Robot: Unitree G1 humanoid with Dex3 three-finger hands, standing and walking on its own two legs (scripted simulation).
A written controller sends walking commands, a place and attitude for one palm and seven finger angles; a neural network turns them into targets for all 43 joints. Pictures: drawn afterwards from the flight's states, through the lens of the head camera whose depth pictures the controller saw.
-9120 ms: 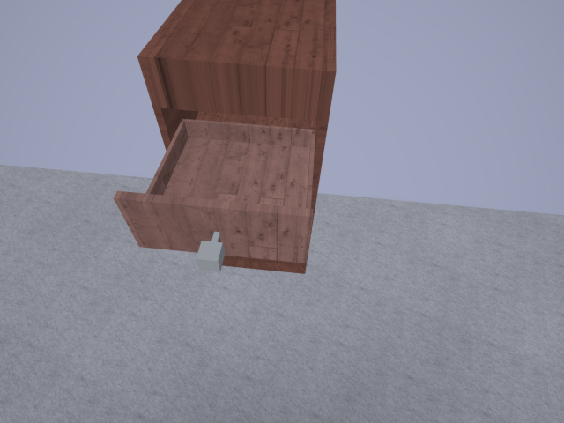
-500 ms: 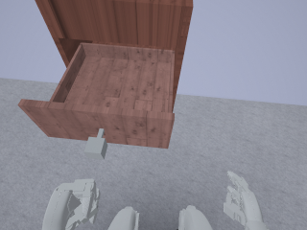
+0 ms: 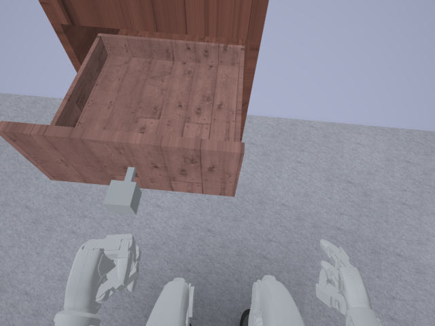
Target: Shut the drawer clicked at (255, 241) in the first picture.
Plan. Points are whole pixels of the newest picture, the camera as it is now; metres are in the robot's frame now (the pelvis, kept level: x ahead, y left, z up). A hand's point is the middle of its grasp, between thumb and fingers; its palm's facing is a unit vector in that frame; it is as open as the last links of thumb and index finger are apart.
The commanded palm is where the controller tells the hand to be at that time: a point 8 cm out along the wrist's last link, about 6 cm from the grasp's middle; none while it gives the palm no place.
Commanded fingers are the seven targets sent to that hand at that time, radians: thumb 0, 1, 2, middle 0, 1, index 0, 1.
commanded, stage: bring the fist close to the handle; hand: left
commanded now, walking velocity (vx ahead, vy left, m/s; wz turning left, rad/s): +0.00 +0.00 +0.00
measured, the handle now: (126, 187) +0.34 +0.18 +0.03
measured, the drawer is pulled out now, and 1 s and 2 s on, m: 0.28 0.28 0.15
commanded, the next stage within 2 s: push the drawer shut in 0.42 s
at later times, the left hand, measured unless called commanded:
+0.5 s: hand (132, 258) +0.23 +0.15 +0.03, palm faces -0.05 -1.00 -0.03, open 3.3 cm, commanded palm +0.20 +0.20 +0.03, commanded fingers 0.00 0.90 0.90 -1.40 -1.60 -1.40 -1.60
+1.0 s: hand (137, 239) +0.26 +0.15 +0.03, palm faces -0.08 -1.00 -0.03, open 3.2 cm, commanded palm +0.25 +0.20 +0.03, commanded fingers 0.00 0.90 0.90 -1.40 -1.60 -1.40 -1.60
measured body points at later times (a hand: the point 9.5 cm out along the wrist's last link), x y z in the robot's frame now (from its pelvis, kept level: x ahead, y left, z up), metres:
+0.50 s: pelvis +0.00 +0.01 +0.00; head +0.11 +0.02 +0.43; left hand +0.22 +0.20 +0.03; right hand +0.20 -0.22 -0.08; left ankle +0.00 +0.11 -0.60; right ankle +0.05 -0.12 -0.60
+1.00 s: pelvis +0.00 +0.01 +0.00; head +0.12 +0.03 +0.44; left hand +0.25 +0.20 +0.03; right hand +0.20 -0.22 -0.09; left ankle +0.00 +0.11 -0.60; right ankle +0.05 -0.12 -0.60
